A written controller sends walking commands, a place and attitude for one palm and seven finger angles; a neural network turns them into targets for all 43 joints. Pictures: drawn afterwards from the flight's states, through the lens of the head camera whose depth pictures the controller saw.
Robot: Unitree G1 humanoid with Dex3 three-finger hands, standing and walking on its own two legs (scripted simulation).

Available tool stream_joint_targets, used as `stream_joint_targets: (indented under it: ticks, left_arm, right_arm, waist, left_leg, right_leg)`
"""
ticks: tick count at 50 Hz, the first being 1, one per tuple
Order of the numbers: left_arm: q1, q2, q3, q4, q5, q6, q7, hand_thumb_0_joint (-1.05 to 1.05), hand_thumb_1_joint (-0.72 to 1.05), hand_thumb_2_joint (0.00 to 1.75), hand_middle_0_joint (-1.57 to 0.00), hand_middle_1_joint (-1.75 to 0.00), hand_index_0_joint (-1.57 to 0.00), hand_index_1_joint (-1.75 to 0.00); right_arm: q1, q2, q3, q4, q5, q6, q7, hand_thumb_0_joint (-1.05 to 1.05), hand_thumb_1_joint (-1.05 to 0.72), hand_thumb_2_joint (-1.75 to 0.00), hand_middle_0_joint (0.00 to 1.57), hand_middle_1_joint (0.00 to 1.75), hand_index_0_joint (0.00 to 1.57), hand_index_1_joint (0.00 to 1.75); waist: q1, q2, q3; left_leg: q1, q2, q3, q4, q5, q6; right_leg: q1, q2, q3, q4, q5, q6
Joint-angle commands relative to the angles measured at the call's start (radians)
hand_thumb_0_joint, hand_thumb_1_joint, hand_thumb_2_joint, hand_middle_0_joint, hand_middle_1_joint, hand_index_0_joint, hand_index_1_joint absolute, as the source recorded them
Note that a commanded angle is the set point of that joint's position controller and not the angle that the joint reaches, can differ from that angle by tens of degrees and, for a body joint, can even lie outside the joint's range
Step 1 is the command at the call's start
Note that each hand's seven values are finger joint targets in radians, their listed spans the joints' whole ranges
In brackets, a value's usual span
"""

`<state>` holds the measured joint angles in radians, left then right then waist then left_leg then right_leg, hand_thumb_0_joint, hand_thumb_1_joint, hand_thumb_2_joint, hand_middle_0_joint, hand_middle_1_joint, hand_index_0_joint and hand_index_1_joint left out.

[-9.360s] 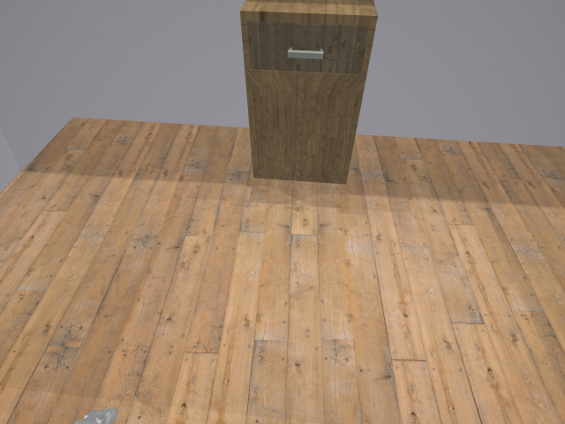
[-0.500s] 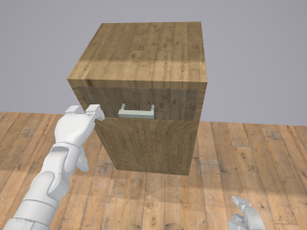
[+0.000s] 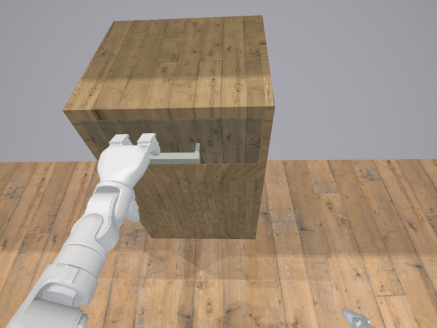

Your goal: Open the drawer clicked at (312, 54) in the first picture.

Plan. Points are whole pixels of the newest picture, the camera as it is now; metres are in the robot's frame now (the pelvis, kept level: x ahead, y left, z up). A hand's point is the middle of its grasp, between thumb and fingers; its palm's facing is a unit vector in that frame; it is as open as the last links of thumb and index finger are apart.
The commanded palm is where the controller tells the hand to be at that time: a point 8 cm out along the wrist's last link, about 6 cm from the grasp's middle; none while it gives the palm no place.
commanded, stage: move the hooked fingers above the handle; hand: left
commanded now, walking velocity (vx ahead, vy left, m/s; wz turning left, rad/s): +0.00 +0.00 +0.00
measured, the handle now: (174, 152) +0.53 +0.16 -0.07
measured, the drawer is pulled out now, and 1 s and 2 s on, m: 0.00 0.00 0.00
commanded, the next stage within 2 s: lower the fingers behind the handle in 2.00 s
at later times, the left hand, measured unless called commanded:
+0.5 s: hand (160, 160) +0.45 +0.16 +0.01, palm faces -0.01 -0.02 -1.00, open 13.9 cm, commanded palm +0.42 +0.18 +0.06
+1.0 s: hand (174, 151) +0.49 +0.14 -0.01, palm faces -0.01 +0.00 -1.00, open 13.6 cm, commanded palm +0.47 +0.16 +0.04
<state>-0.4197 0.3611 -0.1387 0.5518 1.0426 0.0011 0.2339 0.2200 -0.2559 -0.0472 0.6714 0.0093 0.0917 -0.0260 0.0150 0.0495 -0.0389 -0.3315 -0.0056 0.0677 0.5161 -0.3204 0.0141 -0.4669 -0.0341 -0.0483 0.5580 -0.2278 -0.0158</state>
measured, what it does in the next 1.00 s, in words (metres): stands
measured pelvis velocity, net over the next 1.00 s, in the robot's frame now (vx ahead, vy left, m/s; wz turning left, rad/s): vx -0.01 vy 0.01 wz -0.01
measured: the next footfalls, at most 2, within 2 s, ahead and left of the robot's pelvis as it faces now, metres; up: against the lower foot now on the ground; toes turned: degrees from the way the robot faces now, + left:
none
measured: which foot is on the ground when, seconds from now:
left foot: down 0.00-1.00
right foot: down 0.00-1.00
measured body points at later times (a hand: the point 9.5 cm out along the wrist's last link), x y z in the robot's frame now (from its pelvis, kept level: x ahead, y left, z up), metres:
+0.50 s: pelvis +0.00 +0.00 -0.01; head +0.07 -0.02 +0.43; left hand +0.44 +0.16 +0.07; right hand +0.08 -0.26 -0.15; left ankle -0.04 +0.11 -0.73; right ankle +0.03 -0.11 -0.73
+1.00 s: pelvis -0.01 +0.01 -0.03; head +0.10 -0.01 +0.41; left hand +0.49 +0.14 +0.05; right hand +0.00 -0.27 -0.16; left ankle -0.04 +0.11 -0.73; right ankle +0.03 -0.11 -0.73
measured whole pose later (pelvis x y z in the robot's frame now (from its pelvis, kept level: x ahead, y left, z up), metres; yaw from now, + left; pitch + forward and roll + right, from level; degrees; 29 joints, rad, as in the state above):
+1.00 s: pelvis -0.01 +0.01 -0.03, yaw +0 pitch +20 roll +1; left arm -0.94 0.30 -0.11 1.20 1.09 0.11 0.46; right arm 0.32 -0.26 -0.06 0.73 -0.03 0.07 0.01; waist -0.14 0.05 -0.12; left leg -0.69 0.00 0.08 0.74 -0.39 0.03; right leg -0.81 -0.03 -0.04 0.73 -0.26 -0.01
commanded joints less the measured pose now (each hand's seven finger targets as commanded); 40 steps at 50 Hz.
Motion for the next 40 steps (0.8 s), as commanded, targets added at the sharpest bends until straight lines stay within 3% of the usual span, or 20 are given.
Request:
stream_joint_targets:
  ticks: [1, 3, 5, 6, 8, 9, 12, 15, 18, 20, 21, 22, 24, 26, 31, 34, 35, 38, 40]
  left_arm:
    - [-0.351, 0.192, 0.106, -0.146, 0.005, -0.012, 0.074, 0.00, -0.50, 0.30, -0.30, -1.20, -0.30, -1.20]
    - [-0.377, 0.214, 0.123, -0.106, 0.013, -0.010, 0.086, 0.00, -0.50, 0.30, -0.30, -1.20, -0.30, -1.20]
    - [-0.405, 0.185, 0.099, -0.075, 0.020, -0.008, 0.099, 0.00, -0.50, 0.30, -0.30, -1.20, -0.30, -1.20]
    - [-0.448, 0.173, 0.079, -0.090, 0.022, -0.012, 0.105, 0.00, -0.50, 0.30, -0.30, -1.20, -0.30, -1.20]
    - [-0.479, 0.174, 0.080, -0.063, 0.033, -0.013, 0.116, 0.00, -0.50, 0.30, -0.30, -1.20, -0.30, -1.20]
    - [-0.493, 0.126, 0.040, -0.032, 0.031, -0.010, 0.119, 0.00, -0.50, 0.30, -0.30, -1.20, -0.30, -1.20]
    - [-0.595, 0.141, 0.048, 0.037, 0.040, -0.011, 0.133, 0.00, -0.50, 0.30, -0.30, -1.20, -0.30, -1.20]
    - [-0.651, 0.106, 0.025, 0.089, 0.051, -0.012, 0.158, 0.00, -0.50, 0.30, -0.30, -1.20, -0.30, -1.20]
    - [-0.677, 0.155, 0.075, 0.179, 0.054, 0.003, 0.186, 0.00, -0.50, 0.30, -0.30, -1.20, -0.30, -1.20]
    - [-0.699, 0.134, 0.056, 0.215, 0.059, 0.021, 0.200, 0.00, -0.50, 0.30, -0.30, -1.20, -0.30, -1.20]
    - [-0.713, 0.143, 0.066, 0.235, 0.062, 0.030, 0.207, 0.00, -0.50, 0.30, -0.30, -1.20, -0.30, -1.20]
    - [-0.691, 0.188, 0.114, 0.263, 0.059, 0.039, 0.209, 0.00, -0.50, 0.30, -0.30, -1.20, -0.30, -1.20]
    - [-0.689, 0.180, 0.101, 0.274, 0.059, 0.052, 0.208, 0.00, -0.50, 0.30, -0.30, -1.20, -0.30, -1.20]
    - [-0.704, 0.103, 0.039, 0.284, 0.059, 0.056, 0.198, 0.00, -0.50, 0.30, -0.30, -1.20, -0.30, -1.20]
    - [-0.764, 0.111, 0.043, 0.296, 0.054, 0.024, 0.194, 0.00, -0.50, 0.30, -0.30, -1.20, -0.30, -1.20]
    - [-0.830, 0.111, 0.046, 0.299, 0.066, 0.002, 0.224, 0.00, -0.50, 0.30, -0.30, -1.20, -0.30, -1.20]
    - [-0.860, 0.109, 0.041, 0.312, 0.072, 0.004, 0.238, 0.00, -0.50, 0.30, -0.30, -1.20, -0.30, -1.20]
    - [-0.910, 0.148, 0.077, 0.347, 0.075, 0.025, 0.280, 0.00, -0.50, 0.30, -0.30, -1.20, -0.30, -1.20]
    - [-0.941, 0.131, 0.057, 0.404, 0.079, 0.060, 0.296, 0.00, -0.50, 0.30, -0.30, -1.20, -0.30, -1.20]
  right_arm:
    - [-0.017, -0.110, -0.045, -0.115, -0.004, -0.036, -0.003, 0.00, -0.90, -0.90, 0.20, 0.30, 0.20, 0.30]
    - [-0.009, -0.116, -0.045, -0.108, -0.003, -0.034, -0.005, 0.00, -0.90, -0.90, 0.20, 0.30, 0.20, 0.30]
    - [-0.001, -0.114, -0.049, -0.099, -0.002, -0.035, -0.003, 0.00, -0.90, -0.90, 0.20, 0.30, 0.20, 0.30]
    - [0.006, -0.116, -0.050, -0.096, -0.004, -0.036, -0.001, 0.00, -0.90, -0.90, 0.20, 0.30, 0.20, 0.30]
    - [0.016, -0.116, -0.055, -0.089, -0.006, -0.037, 0.000, 0.00, -0.90, -0.90, 0.20, 0.30, 0.20, 0.30]
    - [0.021, -0.112, -0.055, -0.084, -0.006, -0.037, 0.002, 0.00, -0.90, -0.90, 0.20, 0.30, 0.20, 0.30]
    - [0.041, -0.119, -0.056, -0.066, -0.008, -0.039, 0.000, 0.00, -0.90, -0.90, 0.20, 0.30, 0.20, 0.30]
    - [0.059, -0.111, -0.058, -0.058, -0.013, -0.039, 0.004, 0.00, -0.90, -0.90, 0.20, 0.30, 0.20, 0.30]
    - [0.075, -0.118, -0.054, -0.047, -0.020, -0.037, 0.004, 0.00, -0.90, -0.90, 0.20, 0.30, 0.20, 0.30]
    - [0.076, -0.115, -0.051, -0.047, -0.021, -0.035, 0.005, 0.00, -0.90, -0.90, 0.20, 0.30, 0.20, 0.30]
    - [0.082, -0.117, -0.052, -0.042, -0.024, -0.035, 0.007, 0.00, -0.90, -0.90, 0.20, 0.30, 0.20, 0.30]
    - [0.084, -0.122, -0.051, -0.044, -0.026, -0.034, 0.007, 0.00, -0.90, -0.90, 0.20, 0.30, 0.20, 0.30]
    - [0.089, -0.119, -0.053, -0.051, -0.026, -0.029, 0.007, 0.00, -0.90, -0.90, 0.20, 0.30, 0.20, 0.30]
    - [0.100, -0.117, -0.057, -0.052, -0.026, -0.029, 0.011, 0.00, -0.90, -0.90, 0.20, 0.30, 0.20, 0.30]
    - [0.142, -0.127, -0.064, -0.039, -0.030, -0.034, 0.010, 0.00, -0.90, -0.90, 0.20, 0.30, 0.20, 0.30]
    - [0.163, -0.128, -0.068, -0.022, -0.038, -0.041, 0.015, 0.00, -0.90, -0.90, 0.20, 0.30, 0.20, 0.30]
    - [0.169, -0.130, -0.067, -0.014, -0.041, -0.042, 0.016, 0.00, -0.90, -0.90, 0.20, 0.30, 0.20, 0.30]
    - [0.183, -0.135, -0.067, -0.001, -0.047, -0.044, 0.024, 0.00, -0.90, -0.90, 0.20, 0.30, 0.20, 0.30]
    - [0.182, -0.137, -0.063, 0.007, -0.048, -0.044, 0.027, 0.00, -0.90, -0.90, 0.20, 0.30, 0.20, 0.30]
  waist:
    - [0.009, -0.090, -0.371]
    - [0.003, -0.104, -0.361]
    - [-0.007, -0.084, -0.350]
    - [-0.013, -0.056, -0.380]
    - [-0.023, -0.056, -0.392]
    - [-0.036, -0.063, -0.368]
    - [-0.054, -0.071, -0.370]
    - [-0.061, -0.052, -0.396]
    - [-0.065, -0.099, -0.410]
    - [-0.071, -0.078, -0.416]
    - [-0.074, -0.083, -0.414]
    - [-0.058, -0.092, -0.443]
    - [-0.062, -0.092, -0.467]
    - [-0.082, -0.079, -0.466]
    - [-0.110, -0.095, -0.474]
    - [-0.125, -0.054, -0.476]
    - [-0.138, -0.056, -0.474]
    - [-0.141, -0.043, -0.512]
    - [-0.161, -0.037, -0.489]
  left_leg:
    - [-0.024, -0.032, -0.016, -0.032, 0.348, 0.015]
    - [-0.048, -0.035, -0.016, -0.031, 0.330, 0.016]
    - [-0.048, -0.034, -0.013, -0.027, 0.326, 0.016]
    - [-0.032, -0.033, -0.014, -0.022, 0.330, 0.015]
    - [-0.027, -0.034, -0.017, -0.009, 0.341, 0.016]
    - [-0.028, -0.032, -0.019, -0.007, 0.332, 0.015]
    - [-0.039, -0.033, -0.027, 0.001, 0.302, 0.016]
    - [-0.041, -0.033, -0.030, 0.016, 0.309, 0.013]
    - [-0.086, -0.035, -0.028, 0.027, 0.297, 0.017]
    - [-0.112, -0.038, -0.022, 0.033, 0.289, 0.016]
    - [-0.117, -0.035, -0.022, 0.036, 0.296, 0.017]
    - [-0.131, -0.038, -0.020, 0.040, 0.307, 0.019]
    - [-0.144, -0.039, -0.010, 0.048, 0.319, 0.019]
    - [-0.132, -0.033, -0.010, 0.058, 0.331, 0.018]
    - [-0.151, -0.032, -0.020, 0.082, 0.301, 0.023]
    - [-0.153, -0.029, -0.029, 0.103, 0.291, 0.022]
    - [-0.162, -0.028, -0.033, 0.110, 0.283, 0.021]
    - [-0.190, -0.031, -0.037, 0.129, 0.283, 0.021]
    - [-0.220, -0.031, -0.036, 0.134, 0.252, 0.020]
  right_leg:
    - [0.322, 0.031, 0.042, -0.013, 0.328, -0.025]
    - [0.313, 0.032, 0.042, -0.010, 0.316, -0.023]
    - [0.285, 0.034, 0.037, -0.008, 0.304, -0.025]
    - [0.278, 0.033, 0.039, -0.005, 0.306, -0.025]
    - [0.263, 0.037, 0.036, 0.001, 0.308, -0.026]
    - [0.235, 0.039, 0.028, 0.000, 0.296, -0.026]
    - [0.203, 0.043, 0.025, 0.003, 0.254, -0.027]
    - [0.174, 0.044, 0.020, 0.021, 0.254, -0.029]
    - [0.189, 0.045, 0.026, 0.029, 0.267, -0.024]
    - [0.185, 0.044, 0.027, 0.037, 0.274, -0.024]
    - [0.181, 0.045, 0.026, 0.041, 0.283, -0.024]
    - [0.213, 0.047, 0.031, 0.047, 0.302, -0.024]
    - [0.230, 0.043, 0.036, 0.055, 0.340, -0.019]
    - [0.195, 0.047, 0.029, 0.058, 0.346, -0.021]
    - [0.152, 0.050, 0.033, 0.067, 0.311, -0.018]
    - [0.091, 0.053, 0.029, 0.081, 0.271, -0.021]
    - [0.072, 0.054, 0.028, 0.088, 0.260, -0.022]
    - [0.060, 0.056, 0.026, 0.109, 0.255, -0.023]
    - [0.029, 0.057, 0.024, 0.112, 0.228, -0.021]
